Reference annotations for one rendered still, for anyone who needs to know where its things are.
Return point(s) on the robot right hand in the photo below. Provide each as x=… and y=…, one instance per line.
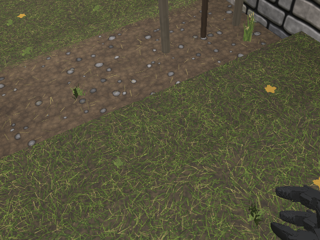
x=308, y=197

